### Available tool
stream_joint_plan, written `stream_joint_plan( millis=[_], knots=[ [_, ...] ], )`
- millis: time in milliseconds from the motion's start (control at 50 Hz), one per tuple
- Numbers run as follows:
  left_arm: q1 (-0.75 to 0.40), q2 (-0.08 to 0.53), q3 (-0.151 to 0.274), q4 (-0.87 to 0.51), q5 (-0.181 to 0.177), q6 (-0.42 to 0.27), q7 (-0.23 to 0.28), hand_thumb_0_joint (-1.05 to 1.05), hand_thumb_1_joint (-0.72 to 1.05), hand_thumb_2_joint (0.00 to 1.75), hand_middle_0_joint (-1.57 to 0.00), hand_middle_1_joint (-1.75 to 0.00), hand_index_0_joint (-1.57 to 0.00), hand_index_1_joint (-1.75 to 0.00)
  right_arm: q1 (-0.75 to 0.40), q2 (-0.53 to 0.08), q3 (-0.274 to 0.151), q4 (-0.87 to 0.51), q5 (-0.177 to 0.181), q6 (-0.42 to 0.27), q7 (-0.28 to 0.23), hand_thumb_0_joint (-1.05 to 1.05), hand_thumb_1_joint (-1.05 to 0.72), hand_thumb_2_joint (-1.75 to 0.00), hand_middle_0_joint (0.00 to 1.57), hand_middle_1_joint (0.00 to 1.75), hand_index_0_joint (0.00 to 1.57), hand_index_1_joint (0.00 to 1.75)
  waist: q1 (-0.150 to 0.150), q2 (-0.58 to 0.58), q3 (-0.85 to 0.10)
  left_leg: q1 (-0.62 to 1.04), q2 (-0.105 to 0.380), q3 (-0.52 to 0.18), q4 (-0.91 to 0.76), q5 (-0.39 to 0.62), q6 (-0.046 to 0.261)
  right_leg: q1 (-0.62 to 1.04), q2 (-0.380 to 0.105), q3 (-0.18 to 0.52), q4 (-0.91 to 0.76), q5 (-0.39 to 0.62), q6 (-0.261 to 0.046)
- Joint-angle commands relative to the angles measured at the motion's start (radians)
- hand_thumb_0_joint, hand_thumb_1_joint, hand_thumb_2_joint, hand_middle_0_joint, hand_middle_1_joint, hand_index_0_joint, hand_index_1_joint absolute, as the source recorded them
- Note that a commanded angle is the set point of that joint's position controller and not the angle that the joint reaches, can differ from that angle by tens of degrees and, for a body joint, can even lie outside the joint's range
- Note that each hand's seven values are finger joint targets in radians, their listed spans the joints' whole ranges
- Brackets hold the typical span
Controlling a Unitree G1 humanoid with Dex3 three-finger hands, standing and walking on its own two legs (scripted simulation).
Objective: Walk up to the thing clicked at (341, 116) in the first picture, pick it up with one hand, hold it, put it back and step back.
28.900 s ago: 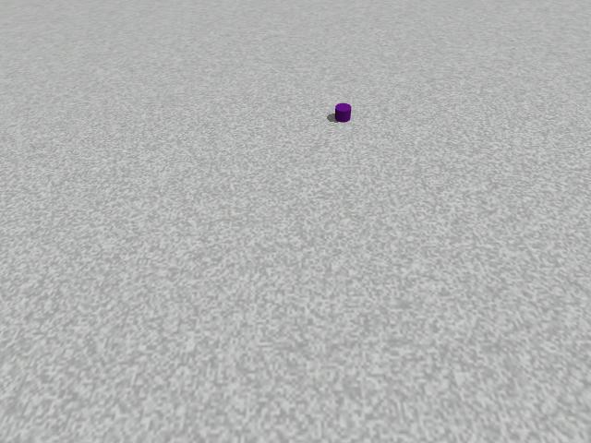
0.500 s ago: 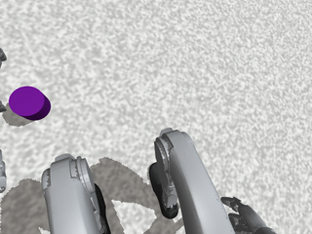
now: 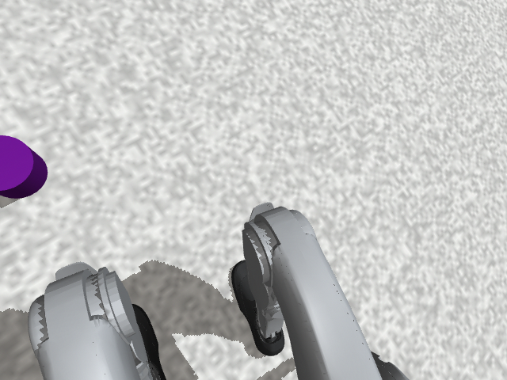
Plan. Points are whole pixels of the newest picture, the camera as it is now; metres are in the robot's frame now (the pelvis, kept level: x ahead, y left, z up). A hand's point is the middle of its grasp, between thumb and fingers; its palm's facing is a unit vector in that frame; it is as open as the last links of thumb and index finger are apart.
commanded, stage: home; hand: left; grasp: from above
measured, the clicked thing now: (9, 168) +0.51 +0.30 -0.29
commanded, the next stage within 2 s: none
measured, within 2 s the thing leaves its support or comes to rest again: neither
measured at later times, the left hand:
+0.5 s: hand out of the picture +0.37 +0.31 +0.03, palm faces -0.26 -0.61 -0.75, open 8.0 cm
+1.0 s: hand out of the picture +0.26 +0.23 +0.24, palm faces +0.18 -0.94 -0.28, open 7.4 cm
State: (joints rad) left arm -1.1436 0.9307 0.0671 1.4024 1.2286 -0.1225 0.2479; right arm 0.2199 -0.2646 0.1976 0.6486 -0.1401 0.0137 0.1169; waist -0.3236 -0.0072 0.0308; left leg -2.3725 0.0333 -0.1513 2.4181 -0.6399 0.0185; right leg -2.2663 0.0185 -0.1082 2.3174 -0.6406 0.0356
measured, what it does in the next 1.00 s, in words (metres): rises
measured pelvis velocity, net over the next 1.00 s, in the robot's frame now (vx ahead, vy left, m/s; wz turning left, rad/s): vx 0.05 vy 0.00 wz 0.17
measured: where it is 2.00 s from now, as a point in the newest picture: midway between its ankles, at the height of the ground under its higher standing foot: (209, 349)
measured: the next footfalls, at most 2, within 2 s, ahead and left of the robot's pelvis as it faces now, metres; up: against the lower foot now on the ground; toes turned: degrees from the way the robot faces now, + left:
none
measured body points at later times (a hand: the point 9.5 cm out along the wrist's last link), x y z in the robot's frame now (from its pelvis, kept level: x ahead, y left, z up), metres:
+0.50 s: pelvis +0.01 +0.00 +0.14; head +0.19 +0.07 +0.55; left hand +0.38 +0.34 +0.08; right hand +0.17 -0.26 +0.03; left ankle +0.08 +0.13 -0.29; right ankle +0.11 -0.12 -0.29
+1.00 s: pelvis +0.05 +0.00 +0.32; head +0.13 +0.03 +0.76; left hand +0.25 +0.28 +0.26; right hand +0.25 -0.22 +0.23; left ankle +0.08 +0.12 -0.29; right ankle +0.11 -0.12 -0.29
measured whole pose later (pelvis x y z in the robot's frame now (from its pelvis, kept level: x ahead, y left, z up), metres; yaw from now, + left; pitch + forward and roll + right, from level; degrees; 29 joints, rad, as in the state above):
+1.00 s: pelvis +0.05 +0.00 +0.32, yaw +10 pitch +20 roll -3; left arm 0.15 0.27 0.07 0.17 -0.02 0.38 0.08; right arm 0.21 -0.21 0.05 0.57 0.05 -0.11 -0.12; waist -0.08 0.04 -0.18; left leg -1.14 0.03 -0.06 1.34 -0.54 -0.01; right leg -1.08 0.00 -0.07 1.28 -0.55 0.00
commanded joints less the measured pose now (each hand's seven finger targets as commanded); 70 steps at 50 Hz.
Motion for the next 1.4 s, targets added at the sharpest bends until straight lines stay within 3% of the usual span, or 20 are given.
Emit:
stream_joint_plan(
  millis=[0,100,160,200,260,320,380,440,500,540,560,640,700,760,840,920,1000,1120,1220,1380],
  knots=[
    [-0.264,0.189,-0.011,-0.182,-0.069,0.024,-0.055,0.00,-0.28,0.94,-0.25,-0.75,-0.22,-0.75,0.229,-0.303,-0.121,-0.006,0.010,0.007,-0.016,0.00,-0.88,-0.89,0.20,0.30,0.20,0.30,-0.007,0.330,-0.723,0.512,-0.008,0.079,-0.274,0.124,0.013,0.427,0.046,-0.071,-0.285,0.181,-0.067],
    [-0.116,0.190,0.060,-0.381,-0.161,0.032,-0.134,0.00,0.12,0.79,-0.20,-0.45,-0.19,-0.46,0.241,-0.317,-0.166,-0.048,0.036,0.030,-0.018,0.00,-0.89,-0.90,0.20,0.30,0.20,0.30,0.091,0.367,-0.830,0.653,-0.019,0.074,-0.339,0.247,-0.009,0.469,0.030,-0.069,-0.305,0.235,-0.087],
    [-0.028,0.203,0.130,-0.650,-0.261,0.033,-0.162,0.00,0.36,0.77,-0.19,-0.34,-0.18,-0.35,0.229,-0.299,-0.211,-0.096,0.064,0.046,-0.015,0.00,-0.90,-0.90,0.20,0.30,0.20,0.30,0.183,0.436,-1.042,0.813,-0.019,0.089,-0.405,0.309,-0.010,0.560,0.025,-0.035,-0.341,0.268,-0.088],
    [0.062,0.180,0.172,-0.779,-0.341,0.055,-0.168,0.00,0.52,0.79,-0.18,-0.30,-0.18,-0.30,0.211,-0.281,-0.237,-0.104,0.087,0.054,-0.017,0.00,-0.90,-0.90,0.20,0.30,0.20,0.30,0.214,0.440,-1.086,0.880,-0.020,0.092,-0.454,0.334,-0.006,0.581,0.020,-0.016,-0.374,0.285,-0.084],
    [0.195,-0.017,0.106,-0.775,-0.452,0.103,-0.178,0.00,0.76,0.85,-0.19,-0.29,-0.19,-0.29,0.176,-0.236,-0.245,-0.086,0.107,0.054,-0.031,0.00,-0.90,-0.90,0.20,0.30,0.20,0.30,0.167,0.315,-0.892,0.845,-0.011,0.063,-0.522,0.257,0.011,0.525,0.024,-0.013,-0.444,0.236,-0.073],
    [0.295,-0.062,0.100,-0.865,-0.544,0.143,-0.195,0.00,0.90,0.90,-0.20,-0.30,-0.20,-0.30,0.159,-0.224,-0.263,-0.092,0.119,0.046,-0.045,0.00,-0.90,-0.90,0.20,0.30,0.20,0.30,0.189,0.260,-0.836,0.832,-0.009,0.065,-0.607,0.128,0.019,0.601,0.020,0.004,-0.539,0.155,-0.071],
    [0.397,-0.200,0.015,-0.954,-0.647,0.185,-0.228,0.00,0.90,0.90,-0.20,-0.30,-0.20,-0.30,0.113,-0.213,-0.280,-0.107,0.132,0.026,-0.058,0.00,-0.90,-0.90,0.20,0.30,0.20,0.30,0.177,0.243,-0.782,0.891,0.002,0.041,-0.713,0.031,0.016,0.638,0.015,0.003,-0.599,0.110,-0.063],
    [0.465,-0.220,0.012,-1.051,-0.744,0.214,-0.235,0.00,0.90,0.90,-0.20,-0.30,-0.20,-0.30,0.074,-0.210,-0.281,-0.122,0.148,-0.005,-0.084,0.00,-0.90,-0.90,0.20,0.30,0.20,0.30,0.187,0.208,-0.748,0.969,0.007,0.018,-0.798,-0.031,0.012,0.689,0.012,0.009,-0.668,0.086,-0.057],
    [0.552,-0.239,0.029,-1.099,-0.813,0.237,-0.219,0.00,0.90,0.90,-0.20,-0.30,-0.20,-0.30,0.028,-0.193,-0.273,-0.132,0.161,-0.035,-0.108,0.00,-0.90,-0.90,0.20,0.30,0.20,0.30,0.206,0.196,-0.737,1.064,0.005,0.016,-0.861,-0.002,0.004,0.756,0.007,0.020,-0.726,0.107,-0.057],
    [0.634,-0.294,0.022,-1.116,-0.860,0.249,-0.202,0.00,0.90,0.91,-0.20,-0.30,-0.20,-0.30,0.010,-0.176,-0.267,-0.134,0.167,-0.057,-0.124,0.00,-0.90,-0.90,0.20,0.30,0.20,0.30,0.203,0.178,-0.705,1.103,0.000,0.028,-0.897,0.039,0.001,0.800,0.004,0.031,-0.773,0.124,-0.058],
    [0.639,-0.285,0.045,-1.158,-0.888,0.255,-0.192,0.00,0.90,0.91,-0.20,-0.30,-0.20,-0.30,-0.003,-0.174,-0.265,-0.136,0.170,-0.068,-0.132,0.00,-0.90,-0.90,0.20,0.30,0.20,0.30,0.217,0.192,-0.711,1.128,-0.003,0.032,-0.917,0.044,0.000,0.830,0.001,0.039,-0.794,0.126,-0.059],
    [0.799,-0.352,0.055,-1.178,-0.970,0.295,-0.166,0.00,0.90,0.90,-0.20,-0.30,-0.20,-0.30,-0.030,-0.149,-0.254,-0.147,0.179,-0.098,-0.154,0.00,-0.90,-0.90,0.20,0.30,0.20,0.30,0.217,0.150,-0.665,1.192,-0.011,0.049,-0.994,0.107,0.003,0.962,-0.001,0.059,-0.897,0.163,-0.058],
    [0.873,-0.371,0.070,-1.244,-1.044,0.326,-0.158,0.00,0.90,0.90,-0.20,-0.30,-0.20,-0.30,-0.048,-0.137,-0.249,-0.170,0.182,-0.115,-0.171,0.00,-0.90,-0.90,0.20,0.30,0.20,0.30,0.236,0.147,-0.671,1.276,-0.013,0.059,-1.060,0.130,0.003,1.067,-0.002,0.071,-0.976,0.176,-0.058],
    [0.962,-0.426,0.056,-1.275,-1.122,0.361,-0.155,0.00,0.90,0.90,-0.20,-0.30,-0.20,-0.30,-0.066,-0.119,-0.238,-0.182,0.183,-0.136,-0.186,0.00,-0.90,-0.90,0.20,0.30,0.20,0.30,0.233,0.112,-0.601,1.312,-0.014,0.058,-1.134,0.093,0.006,1.144,-0.003,0.081,-1.063,0.146,-0.054],
    [1.079,-0.476,0.051,-1.355,-1.187,0.409,-0.158,0.00,0.90,0.90,-0.20,-0.30,-0.20,-0.30,-0.056,-0.105,-0.225,-0.201,0.188,-0.157,-0.214,0.00,-0.90,-0.90,0.20,0.30,0.20,0.30,0.237,0.106,-0.548,1.411,-0.015,0.051,-1.243,0.068,0.001,1.242,-0.002,0.086,-1.173,0.129,-0.052],
    [1.198,-0.534,0.055,-1.420,-1.250,0.459,-0.158,0.00,0.90,0.90,-0.20,-0.30,-0.20,-0.30,-0.032,-0.092,-0.211,-0.207,0.188,-0.180,-0.249,0.00,-0.90,-0.90,0.20,0.30,0.20,0.30,0.236,0.094,-0.504,1.507,-0.014,0.054,-1.320,0.158,-0.003,1.344,0.000,0.075,-1.254,0.205,-0.049],
    [1.327,-0.551,0.076,-1.496,-1.288,0.490,-0.158,0.00,0.90,0.90,-0.20,-0.30,-0.20,-0.30,-0.007,-0.080,-0.201,-0.226,0.185,-0.204,-0.282,0.00,-0.90,-0.90,0.20,0.30,0.20,0.30,0.248,0.082,-0.446,1.574,-0.026,0.084,-1.386,0.239,0.000,1.477,-0.001,0.076,-1.357,0.271,-0.045],
    [1.504,-0.596,0.047,-1.622,-1.302,0.518,-0.173,0.00,0.90,0.90,-0.20,-0.30,-0.20,-0.30,0.028,-0.064,-0.200,-0.257,0.175,-0.234,-0.311,0.00,-0.90,-0.90,0.20,0.30,0.20,0.30,0.256,0.084,-0.375,1.697,-0.033,0.105,-1.488,0.338,-0.001,1.600,0.003,0.064,-1.469,0.359,-0.040],
    [1.625,-0.615,0.028,-1.693,-1.291,0.534,-0.187,0.00,0.90,0.90,-0.20,-0.30,-0.20,-0.30,0.029,-0.058,-0.201,-0.275,0.165,-0.257,-0.321,0.00,-0.90,-0.90,0.20,0.30,0.20,0.30,0.269,0.068,-0.323,1.758,-0.030,0.099,-1.537,0.407,-0.002,1.643,0.010,0.045,-1.503,0.404,-0.041],
    [1.628,-0.619,0.016,-1.713,-1.287,0.536,-0.220,0.00,0.90,0.90,-0.20,-0.30,-0.20,-0.30,0.017,-0.074,-0.212,-0.282,0.153,-0.292,-0.321,0.00,-0.90,-0.90,0.20,0.30,0.20,0.30,0.255,0.024,-0.242,1.776,-0.031,0.103,-1.577,0.370,0.001,1.642,0.009,0.029,-1.537,0.360,-0.035]
  ],
)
